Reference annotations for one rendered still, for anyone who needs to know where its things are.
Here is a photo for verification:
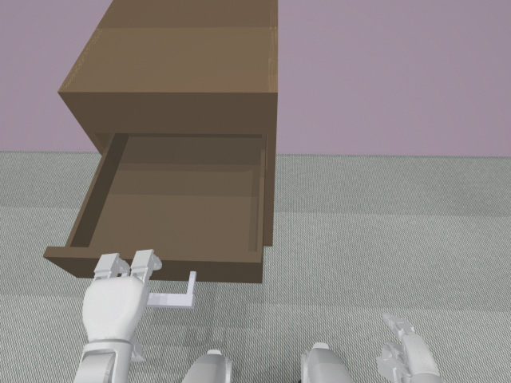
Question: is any cabinet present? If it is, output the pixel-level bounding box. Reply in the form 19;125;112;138
57;0;278;247

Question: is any robot left hand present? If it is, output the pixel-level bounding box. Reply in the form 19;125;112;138
82;249;162;362

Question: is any right robot thigh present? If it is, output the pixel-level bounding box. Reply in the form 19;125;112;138
301;348;354;383

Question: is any robot right hand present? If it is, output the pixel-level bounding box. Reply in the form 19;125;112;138
377;312;440;383

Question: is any drawer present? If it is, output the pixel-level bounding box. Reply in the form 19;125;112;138
42;133;267;283

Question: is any handle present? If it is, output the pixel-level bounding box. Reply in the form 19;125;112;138
121;271;196;309

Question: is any left robot thigh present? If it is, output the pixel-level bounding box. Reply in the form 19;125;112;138
181;353;232;383

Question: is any robot thigh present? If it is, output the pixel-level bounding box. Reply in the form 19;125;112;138
181;353;232;383
301;348;354;383

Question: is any robot left forearm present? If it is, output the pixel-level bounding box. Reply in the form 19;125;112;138
73;339;133;383

